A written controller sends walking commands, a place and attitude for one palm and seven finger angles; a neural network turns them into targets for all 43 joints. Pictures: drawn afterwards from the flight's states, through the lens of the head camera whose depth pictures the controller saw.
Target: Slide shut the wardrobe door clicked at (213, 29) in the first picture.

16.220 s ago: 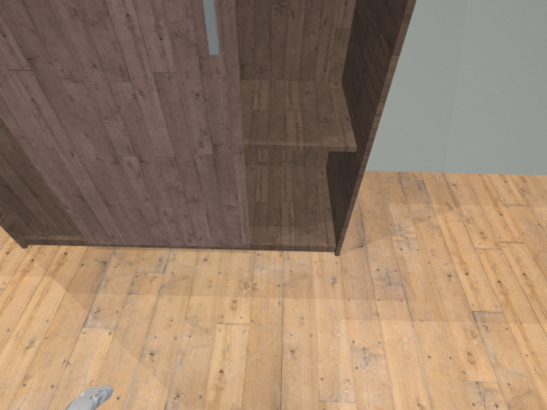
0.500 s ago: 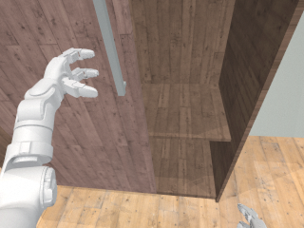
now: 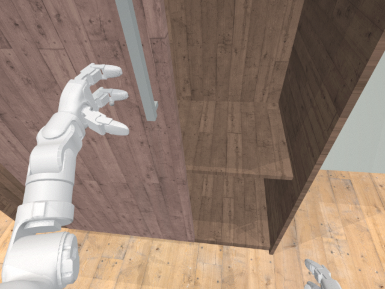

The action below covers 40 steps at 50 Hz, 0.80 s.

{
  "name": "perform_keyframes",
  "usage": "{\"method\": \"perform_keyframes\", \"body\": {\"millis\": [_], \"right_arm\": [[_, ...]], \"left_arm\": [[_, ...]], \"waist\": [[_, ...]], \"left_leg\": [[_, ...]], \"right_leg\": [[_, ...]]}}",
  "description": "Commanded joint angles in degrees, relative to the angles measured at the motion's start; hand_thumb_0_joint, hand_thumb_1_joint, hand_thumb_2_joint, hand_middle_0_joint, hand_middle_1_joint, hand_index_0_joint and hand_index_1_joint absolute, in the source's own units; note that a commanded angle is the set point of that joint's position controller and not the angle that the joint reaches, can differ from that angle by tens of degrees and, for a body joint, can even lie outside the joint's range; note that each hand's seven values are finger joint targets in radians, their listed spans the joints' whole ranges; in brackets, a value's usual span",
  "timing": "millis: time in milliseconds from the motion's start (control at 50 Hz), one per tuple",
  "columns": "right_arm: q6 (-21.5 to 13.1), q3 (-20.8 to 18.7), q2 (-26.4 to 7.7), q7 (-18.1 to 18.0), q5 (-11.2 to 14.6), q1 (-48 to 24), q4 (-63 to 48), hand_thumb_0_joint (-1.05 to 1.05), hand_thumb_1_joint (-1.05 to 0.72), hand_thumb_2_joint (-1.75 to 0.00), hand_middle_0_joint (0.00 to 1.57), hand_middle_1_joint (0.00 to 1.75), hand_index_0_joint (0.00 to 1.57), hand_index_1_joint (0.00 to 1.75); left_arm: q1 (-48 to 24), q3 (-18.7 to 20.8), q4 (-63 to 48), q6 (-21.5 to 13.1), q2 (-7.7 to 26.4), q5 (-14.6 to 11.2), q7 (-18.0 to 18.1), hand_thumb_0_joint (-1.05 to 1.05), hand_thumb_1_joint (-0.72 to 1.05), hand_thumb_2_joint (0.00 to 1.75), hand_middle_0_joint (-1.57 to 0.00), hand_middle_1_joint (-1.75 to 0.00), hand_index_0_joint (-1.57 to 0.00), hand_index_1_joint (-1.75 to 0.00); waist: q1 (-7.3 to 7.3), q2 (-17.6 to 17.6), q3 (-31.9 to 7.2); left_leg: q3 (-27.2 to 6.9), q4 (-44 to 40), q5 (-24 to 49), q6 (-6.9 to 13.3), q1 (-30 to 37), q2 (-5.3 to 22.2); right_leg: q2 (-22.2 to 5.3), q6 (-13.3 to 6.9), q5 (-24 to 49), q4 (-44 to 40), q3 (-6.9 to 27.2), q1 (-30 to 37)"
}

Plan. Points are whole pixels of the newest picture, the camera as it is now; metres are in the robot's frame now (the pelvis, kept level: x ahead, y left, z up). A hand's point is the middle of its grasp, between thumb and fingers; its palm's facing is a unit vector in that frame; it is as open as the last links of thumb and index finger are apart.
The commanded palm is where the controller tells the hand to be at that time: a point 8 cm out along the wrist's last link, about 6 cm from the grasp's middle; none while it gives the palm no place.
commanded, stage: move the hooked fingers beside the handle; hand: left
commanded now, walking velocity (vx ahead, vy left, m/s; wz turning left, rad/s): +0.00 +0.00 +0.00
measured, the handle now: (141, 59) +0.47 +0.11 +0.27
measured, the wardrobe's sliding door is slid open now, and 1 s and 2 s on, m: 0.37 0.37 0.37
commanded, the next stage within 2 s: none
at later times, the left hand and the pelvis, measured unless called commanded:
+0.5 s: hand (99, 77) +0.39 +0.17 +0.28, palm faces -0.04 -1.00 -0.06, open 14.0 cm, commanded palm +0.38 +0.22 +0.25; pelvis -0.01 +0.01 +0.00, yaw +0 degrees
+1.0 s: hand (104, 87) +0.41 +0.18 +0.25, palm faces -0.03 -1.00 -0.05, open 14.0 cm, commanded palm +0.38 +0.22 +0.25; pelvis -0.01 +0.02 +0.00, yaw -1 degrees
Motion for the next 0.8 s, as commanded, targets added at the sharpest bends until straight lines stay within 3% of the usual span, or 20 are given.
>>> {"method": "perform_keyframes", "body": {"millis": [0,60,120,160,200,260,300,340,360,420,480,520,580,640,660,680,700,740,760,780], "right_arm": [[-5.1,-1.6,-4.8,-0.5,-1.2,-7.0,-8.0,0.0,-0.9,-0.9,0.2,0.3,0.2,0.3],[-4.2,-1.9,-5.0,-0.3,-0.9,-6.6,-6.2,0.0,-0.9,-0.9,0.2,0.3,0.2,0.3],[-2.2,-1.9,-5.7,-0.2,0.2,-6.3,-5.5,0.0,-0.9,-0.9,0.2,0.3,0.2,0.3],[-0.8,-1.8,-6.5,-0.1,0.6,-5.7,-5.6,0.0,-0.9,-0.9,0.2,0.3,0.2,0.3],[-0.3,-1.7,-6.4,0.0,0.6,-6.5,-7.3,0.0,-0.9,-0.9,0.2,0.3,0.2,0.3],[-1.0,-1.5,-5.4,-0.3,-0.3,-7.8,-9.2,0.0,-0.9,-0.9,0.2,0.3,0.2,0.3],[-2.6,-1.3,-4.6,-0.4,-0.8,-8.5,-9.9,0.0,-0.9,-0.9,0.2,0.3,0.2,0.3],[-3.8,-1.0,-4.0,-0.4,-1.1,-8.6,-10.1,0.0,-0.9,-0.9,0.2,0.3,0.2,0.3],[-3.9,-0.8,-3.9,-0.5,-1.3,-8.3,-9.3,0.0,-0.9,-0.9,0.2,0.3,0.2,0.3],[-4.4,-1.1,-4.4,-0.6,-0.8,-7.1,-7.0,0.0,-0.9,-0.9,0.2,0.3,0.2,0.3],[-3.3,-1.6,-5.3,-0.6,0.1,-5.3,-5.4,0.0,-0.9,-0.9,0.2,0.3,0.2,0.3],[-2.6,-1.7,-5.9,-0.6,0.6,-4.4,-5.2,0.0,-0.9,-0.9,0.2,0.3,0.2,0.3],[-3.0,-2.0,-6.2,-0.4,0.3,-4.2,-5.8,0.0,-0.9,-0.9,0.2,0.3,0.2,0.3],[-5.0,-2.1,-5.6,-0.4,-0.6,-5.3,-7.6,0.0,-0.9,-0.9,0.2,0.3,0.2,0.3],[-5.3,-1.9,-5.3,-0.5,-0.8,-5.4,-7.2,0.0,-0.9,-0.9,0.2,0.3,0.2,0.3],[-5.9,-1.9,-5.2,-0.4,-1.1,-5.5,-7.6,0.0,-0.9,-0.9,0.2,0.3,0.2,0.3],[-6.4,-1.7,-4.8,-0.4,-1.4,-5.2,-7.3,0.0,-0.9,-0.9,0.2,0.3,0.2,0.3],[-6.8,-1.8,-4.8,-0.3,-1.6,-4.7,-6.3,0.0,-0.9,-0.9,0.2,0.3,0.2,0.3],[-6.2,-1.8,-5.1,-0.3,-1.8,-4.0,-5.6,0.0,-0.9,-0.9,0.2,0.3,0.2,0.3],[-5.9,-1.7,-5.1,-0.4,-1.4,-4.2,-5.3,0.0,-0.9,-0.9,0.2,0.3,0.2,0.3]], "left_arm": [[-43.2,6.6,-29.4,-10.6,18.7,-0.8,2.3,0.0,-0.5,0.3,-0.3,-1.2,-0.3,-1.2],[-33.3,3.6,-15.1,-5.5,12.9,-1.0,1.9,0.0,-0.5,0.3,-0.3,-1.2,-0.3,-1.2],[-24.7,-0.3,2.9,3.3,8.0,-1.4,0.6,0.0,-0.5,0.3,-0.3,-1.2,-0.3,-1.2],[-19.7,0.4,10.4,6.6,9.1,-1.3,0.1,0.0,-0.5,0.3,-0.3,-1.2,-0.3,-1.2],[-23.7,1.0,6.8,6.0,11.0,-1.5,0.3,0.0,-0.5,0.3,-0.3,-1.2,-0.3,-1.2],[-33.2,4.3,-7.3,-1.7,15.8,-1.8,1.8,0.0,-0.5,0.3,-0.3,-1.2,-0.3,-1.2],[-43.0,6.4,-18.1,-8.0,18.8,-1.5,2.6,0.0,-0.5,0.3,-0.3,-1.2,-0.3,-1.2],[-46.8,6.9,-25.8,-11.9,19.6,-0.8,3.0,0.0,-0.5,0.3,-0.3,-1.2,-0.3,-1.2],[-46.1,6.7,-25.6,-12.4,20.1,-0.6,3.3,0.0,-0.5,0.3,-0.3,-1.2,-0.3,-1.2],[-41.0,2.6,-13.3,-8.2,13.7,-0.3,2.5,0.0,-0.5,0.3,-0.3,-1.2,-0.3,-1.2],[-30.6,-1.0,3.6,-0.2,9.0,-0.4,1.2,0.0,-0.5,0.3,-0.3,-1.2,-0.3,-1.2],[-29.1,-3.6,10.1,3.5,6.8,-0.7,0.4,0.0,-0.5,0.3,-0.3,-1.2,-0.3,-1.2],[-33.4,-2.8,8.0,2.1,7.4,-1.7,0.9,0.0,-0.5,0.3,-0.3,-1.2,-0.3,-1.2],[-43.8,2.5,-7.9,-5.8,13.4,-1.8,2.8,0.0,-0.5,0.3,-0.3,-1.2,-0.3,-1.2],[-46.0,3.8,-12.4,-8.8,16.0,-1.8,3.8,0.0,-0.5,0.3,-0.3,-1.2,-0.3,-1.2],[-49.2,5.4,-17.0,-11.1,17.7,-1.1,4.6,0.0,-0.5,0.3,-0.3,-1.2,-0.3,-1.2],[-50.8,5.0,-18.8,-12.7,17.0,-0.5,5.2,0.0,-0.5,0.3,-0.3,-1.2,-0.3,-1.2],[-47.4,7.1,-16.2,-12.9,18.5,0.4,6.1,0.0,-0.5,0.3,-0.3,-1.2,-0.3,-1.2],[-43.3,8.3,-11.7,-11.6,20.0,0.9,6.4,0.0,-0.5,0.3,-0.3,-1.2,-0.3,-1.2],[-41.0,7.9,-6.7,-9.8,19.0,1.2,6.3,0.0,-0.5,0.3,-0.3,-1.2,-0.3,-1.2]], "waist": [[-1.08,7.3,-28.8],[-0.62,1.4,-22.2],[-0.92,-7.9,-9.3],[-0.08,-11.8,-5.8],[0.01,-10.5,-8.4],[0.26,-9.6,-15.0],[-0.06,-6.0,-21.5],[-0.04,1.4,-27.5],[-0.33,2.4,-26.5],[-1.63,3.4,-19.0],[-1.5,-2.5,-9.0],[-1.83,-6.3,-5.3],[-1.63,-8.1,-8.5],[-0.79,-5.3,-20.1],[-0.73,-4.5,-21.5],[-0.6,-1.5,-25.0],[-1.07,-0.7,-26.6],[-0.64,0.5,-26.1],[-0.12,-1.0,-23.5],[-0.32,-2.7,-18.8]], "left_leg": [[-3.0,2.6,25.5,4.1,29.0,-1.0],[-3.0,2.0,23.6,3.7,23.7,-0.8],[-2.3,0.7,13.1,3.4,12.7,-1.0],[-2.0,0.3,10.9,3.4,8.8,-1.1],[-2.1,0.2,11.2,3.4,9.3,-1.3],[-2.2,0.3,13.2,3.8,12.3,-1.2],[-2.4,0.4,16.1,4.3,17.7,-1.2],[-3.0,0.6,19.6,4.0,24.5,-0.8],[-3.1,0.8,19.1,3.8,24.7,-0.3],[-3.6,0.1,14.8,3.2,23.0,-0.1],[-3.2,-1.3,7.6,3.0,14.0,-0.4],[-3.4,-1.7,4.9,3.1,10.6,-0.4],[-3.7,-1.5,5.0,3.3,11.0,-0.5],[-4.1,-1.1,10.8,3.5,18.1,-0.5],[-4.1,-1.0,11.9,3.5,18.9,0.0],[-4.3,-0.9,13.5,3.5,21.9,-0.1],[-4.5,-0.9,14.9,3.4,24.6,0.3],[-4.3,-0.7,16.6,3.2,25.4,0.6],[-3.9,-1.1,15.2,3.1,22.2,0.7],[-3.3,-1.4,13.5,3.2,19.0,0.5]], "right_leg": [[-0.7,1.0,35.1,-1.4,1.9,-5.6],[-0.5,1.1,35.3,-1.7,1.0,-5.5],[-0.9,2.4,31.0,-4.2,1.1,-9.7],[-1.4,2.8,29.8,-4.9,1.2,-9.6],[-1.7,2.7,30.0,-4.6,1.6,-9.0],[-1.8,2.3,30.5,-4.4,2.2,-5.5],[-1.4,1.9,31.3,-3.6,2.7,-3.8],[-1.0,1.1,30.4,-2.6,2.4,-3.9],[-1.0,1.0,28.6,-3.1,2.3,-4.6],[-0.4,0.9,25.0,-4.6,1.6,-8.8],[-0.4,1.5,20.8,-6.5,1.3,-11.1],[-0.5,1.7,18.6,-6.9,1.0,-12.9],[-0.6,1.6,17.8,-6.6,1.2,-12.3],[-0.6,1.1,21.6,-5.1,1.8,-8.1],[-0.8,1.1,21.7,-5.0,1.9,-6.8],[-0.5,1.0,22.4,-4.5,2.2,-6.4],[-0.4,1.1,22.4,-4.2,2.0,-6.8],[-0.2,1.0,23.4,-4.0,1.9,-6.9],[-0.4,1.1,22.8,-4.8,1.8,-5.9],[-0.3,1.3,23.5,-5.2,1.9,-6.4]]}}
